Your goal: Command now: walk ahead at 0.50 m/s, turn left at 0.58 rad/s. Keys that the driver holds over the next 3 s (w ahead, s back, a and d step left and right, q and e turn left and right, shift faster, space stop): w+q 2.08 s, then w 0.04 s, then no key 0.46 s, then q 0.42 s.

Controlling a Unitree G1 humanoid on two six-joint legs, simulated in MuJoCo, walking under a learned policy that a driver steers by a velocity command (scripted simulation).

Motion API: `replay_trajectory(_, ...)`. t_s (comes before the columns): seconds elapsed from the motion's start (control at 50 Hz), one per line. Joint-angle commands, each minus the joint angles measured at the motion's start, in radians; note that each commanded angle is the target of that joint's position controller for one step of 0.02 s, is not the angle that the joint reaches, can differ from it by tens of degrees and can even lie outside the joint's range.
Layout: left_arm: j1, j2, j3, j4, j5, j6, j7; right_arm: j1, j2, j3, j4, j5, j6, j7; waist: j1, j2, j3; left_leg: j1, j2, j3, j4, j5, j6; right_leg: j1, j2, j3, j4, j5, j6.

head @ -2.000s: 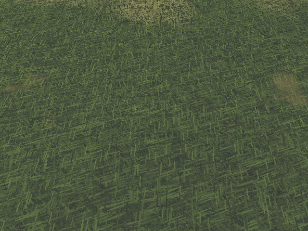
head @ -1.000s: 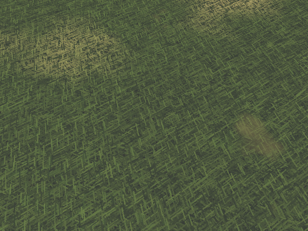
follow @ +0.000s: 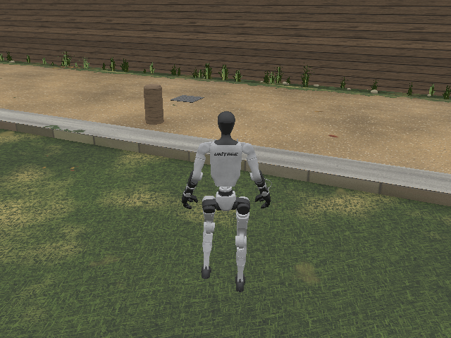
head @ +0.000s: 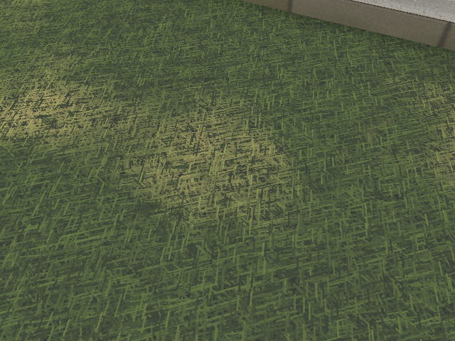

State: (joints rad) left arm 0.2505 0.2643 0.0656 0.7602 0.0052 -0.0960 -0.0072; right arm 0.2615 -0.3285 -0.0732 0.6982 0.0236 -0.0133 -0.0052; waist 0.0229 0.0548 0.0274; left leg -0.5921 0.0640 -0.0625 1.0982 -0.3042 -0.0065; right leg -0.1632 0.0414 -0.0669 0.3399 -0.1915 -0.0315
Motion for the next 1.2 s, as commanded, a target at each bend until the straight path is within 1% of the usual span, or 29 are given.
replay_trajectory(0.02,-0.042,0.142,0.035,-0.043,-0.001,-0.021,0.002,-0.021,-0.021,-0.002,-0.088,-0.004,-0.01,0.009,-0.01,-0.129,0.01,-0.124,0.063,-0.037,-0.08,0.117,-0.014,0.056,-0.294,0.173,-0.199,0.22,-0.174)
replay_trajectory(0.12,-0.007,0.182,0.042,-0.007,-0.011,-0.006,0.007,-0.166,-0.002,0.012,-0.126,-0.001,-0.028,0.041,0.042,-0.101,0.03,-0.053,0.037,0.037,-0.358,0.342,0.009,0.093,-0.267,0.006,-0.194,0.297,-0.131)
replay_trajectory(0.2,0.042,0.221,0.053,0.025,-0.031,0.017,0.009,-0.245,-0.02,0.007,-0.177,0.001,-0.024,0.061,0.047,-0.108,0.048,-0.046,0.008,0.082,-0.46,0.251,0.055,0.216,-0.31,-0.044,-0.134,0.416,-0.101)
replay_trajectory(0.24,0.042,0.252,0.062,0.026,-0.038,0.031,0.016,-0.2,-0.056,-0.012,-0.182,-0.006,-0.017,0.063,0.001,-0.14,-0.004,0.067,-0.056,0.139,-0.474,0.142,0.095,0.253,-0.312,-0.084,0.004,0.737,-0.078)
replay_trajectory(0.28,0.036,0.242,0.054,0.019,-0.038,0.042,0.026,0.072,-0.145,-0.065,-0.116,-0.003,-0.006,0.047,-0.15,-0.112,-0.15,0.467,-0.129,0.15,-0.549,0.183,0.164,0.116,-0.263,-0.135,0.377,0.819,-0.028)
replay_trajectory(0.3,0.076,0.166,0.026,-0.011,-0.003,0.034,0.025,0.193,-0.243,-0.094,-0.092,0.001,0.004,0.025,-0.168,0.059,-0.248,0.804,0.063,-0.17,-0.567,0.153,0.256,-0.214,-0.19,-0.147,0.724,0.35,0.023)
replay_trajectory(0.32,0.103,0.091,-0.008,-0.062,0.009,0.004,0.012,0.142,-0.289,-0.089,-0.127,0.008,-0.01,0.028,-0.085,0.227,-0.392,1.008,0.272,-0.734,-0.735,-0.021,0.435,-0.529,0.007,0.029,1.017,-0.392,0.06)
replay_trajectory(0.34,0.006,0.189,0.015,-0.071,-0.023,-0.024,-0.003,0.149,-0.194,-0.062,-0.133,-0.001,-0.024,0.036,-0.151,0.091,-0.377,0.991,0.258,-0.698,-0.789,-0.072,0.387,-0.629,-0.053,0.174,1.054,-0.351,0.04)
replay_trajectory(0.36,-0.056,0.191,0.012,-0.094,-0.046,-0.039,-0.009,0.123,-0.157,-0.049,-0.123,-0.008,-0.034,0.036,-0.138,0.058,-0.239,0.865,0.221,-0.554,-0.795,-0.017,0.348,-0.655,-0.088,0.155,1.005,-0.272,0.022)
replay_trajectory(0.38,-0.062,0.173,0.008,-0.089,-0.03,-0.045,-0.002,0.061,-0.141,-0.043,-0.122,-0.008,-0.04,0.035,-0.087,-0.036,-0.15,0.71,0.175,-0.45,-0.801,0.087,0.315,-0.611,-0.127,0.151,0.904,-0.201,0.022)
replay_trajectory(0.4,-0.058,0.183,0.015,-0.08,-0.006,-0.039,0.004,0.007,-0.11,-0.033,-0.131,-0.014,-0.043,0.032,-0.052,-0.031,-0.112,0.602,0.145,-0.377,-0.813,0.201,0.298,-0.546,-0.153,0.152,0.823,-0.161,0.031)
replay_trajectory(0.44,-0.027,0.176,0.018,-0.073,0.005,-0.018,0.003,-0.039,-0.103,-0.028,-0.144,-0.025,-0.045,0.025,-0.009,-0.001,-0.086,0.474,0.117,-0.333,-0.854,0.314,0.307,-0.461,-0.16,0.148,0.766,-0.121,0.055)
replay_trajectory(0.5,-0.072,0.136,0.007,-0.084,0.013,0.001,0.006,-0.019,-0.123,-0.034,-0.12,-0.018,-0.05,0.008,-0.01,-0.012,-0.049,0.369,0.081,-0.248,-0.877,0.383,0.306,-0.447,-0.14,0.124,0.625,-0.02,0.1)
replay_trajectory(0.58,-0.23,0.096,-0.012,-0.12,0.007,-0.004,-0.004,0.033,-0.138,-0.039,-0.085,-0.007,-0.04,-0.009,-0.07,0.012,-0.014,0.31,0.019,-0.194,-0.864,0.255,0.242,-0.367,-0.083,0.119,0.322,0.242,0.112)
replay_trajectory(0.64,-0.295,0.116,-0.008,-0.143,-0.01,-0.014,-0.015,0.085,-0.144,-0.043,-0.055,0.001,-0.035,-0.011,-0.092,0.023,-0.007,0.336,0.042,-0.254,-0.829,0.178,0.224,-0.314,-0.055,0.139,0.222,0.283,0.101)
replay_trajectory(0.7,-0.275,0.153,0.009,-0.144,-0.013,-0.024,-0.021,0.095,-0.13,-0.042,-0.041,0.002,-0.028,-0.015,-0.071,0.054,-0.013,0.419,0.074,-0.344,-0.74,0.157,0.203,-0.278,-0.052,0.164,0.168,0.181,0.068)
replay_trajectory(0.74,-0.168,0.172,0.026,-0.117,-0.012,-0.031,-0.016,0.08,-0.107,-0.037,-0.043,-0.001,-0.021,-0.014,-0.012,0.073,-0.044,0.421,0.046,-0.357,-0.647,0.193,0.172,-0.135,-0.046,0.136,0.119,0.126,0.028)
replay_trajectory(0.76,-0.063,0.203,0.04,-0.103,0.002,-0.036,-0.009,0.083,-0.058,-0.019,-0.051,-0.006,-0.023,-0.011,0.038,0.039,-0.135,0.372,-0.007,-0.309,-0.481,0.19,0.138,0.054,-0.117,0.186,0.12,0.108,-0.017)
replay_trajectory(0.78,0.06,0.28,0.058,-0.093,0.022,-0.035,-0.001,0.162,0.004,0.001,-0.07,-0.002,-0.026,-0.009,0.047,-0.152,-0.286,0.119,-0.123,-0.181,-0.158,-0.031,0.068,0.399,-0.332,0.472,0.101,-0.002,-0.126)
replay_trajectory(0.8,0.126,0.285,0.065,-0.059,0.005,-0.02,-0.011,0.218,-0.018,0.006,-0.09,0.016,-0.033,-0.012,0.033,-0.394,-0.347,-0.118,-0.144,-0.117,0.087,-0.308,0.035,0.517,-0.469,0.858,-0.016,-0.3,-0.219)
replay_trajectory(0.82,0.079,0.199,0.043,-0.077,-0.009,-0.015,-0.012,0.166,-0.11,-0.016,-0.071,0.02,-0.03,-0.014,0.049,-0.259,-0.217,-0.198,-0.082,-0.137,0.183,-0.236,0.023,0.419,-0.444,0.809,-0.058,-0.441,-0.19)
replay_trajectory(0.84,0.036,0.163,0.032,-0.083,-0.006,-0.006,-0.007,0.079,-0.135,-0.024,-0.082,0.01,-0.023,-0.013,0.054,-0.184,-0.117,-0.203,-0.049,-0.099,0.199,-0.157,0.019,0.304,-0.407,0.655,-0.062,-0.36,-0.153)
replay_trajectory(0.86,-0.008,0.142,0.023,-0.082,0.001,-0.002,-0.005,0.038,-0.125,-0.025,-0.09,0.0,-0.021,-0.013,0.037,-0.14,-0.054,-0.174,-0.02,-0.082,0.165,-0.096,0.015,0.194,-0.363,0.532,-0.081,-0.226,-0.139)
replay_trajectory(0.88,-0.032,0.119,0.016,-0.075,0.006,-0.001,-0.001,0.023,-0.109,-0.028,-0.094,-0.004,-0.018,-0.009,0.018,-0.149,-0.022,-0.143,0.009,-0.082,0.122,-0.053,0.015,0.126,-0.331,0.445,-0.101,-0.126,-0.132)
replay_trajectory(0.92,-0.044,0.108,0.014,-0.061,0.005,-0.008,0.002,0.033,-0.067,-0.023,-0.093,0.006,-0.008,-0.001,-0.001,-0.18,-0.008,-0.087,0.036,-0.056,0.079,-0.014,0.014,0.058,-0.294,0.319,-0.145,-0.018,-0.128)
replay_trajectory(1.0,-0.022,0.151,0.03,-0.025,0.001,-0.017,0.003,-0.028,-0.028,-0.012,-0.122,-0.001,-0.002,0.005,0.002,-0.135,0.006,-0.143,0.052,-0.044,-0.049,0.099,-0.004,0.08,-0.309,0.179,-0.188,0.162,-0.16)
replay_trajectory(1.1,-0.002,0.184,0.036,0.004,-0.006,-0.001,0.01,-0.159,-0.001,0.003,-0.149,-0.001,-0.019,0.036,0.046,-0.115,0.034,-0.086,0.036,0.032,-0.322,0.32,0.007,0.114,-0.279,-0.001,-0.192,0.269,-0.126)
replay_trajectory(1.16,0.043,0.211,0.043,0.03,-0.019,0.014,0.011,-0.235,0.002,0.006,-0.181,0.003,-0.02,0.054,0.065,-0.109,0.061,-0.071,0.022,0.071,-0.423,0.308,0.031,0.18,-0.304,-0.047,-0.179,0.308,-0.111)
replay_trajectory(1.2,0.046,0.233,0.05,0.038,-0.03,0.027,0.012,-0.243,-0.018,-0.002,-0.197,0.001,-0.018,0.063,0.045,-0.119,0.056,-0.032,-0.007,0.104,-0.463,0.23,0.063,0.234,-0.32,-0.08,-0.12,0.484,-0.095)
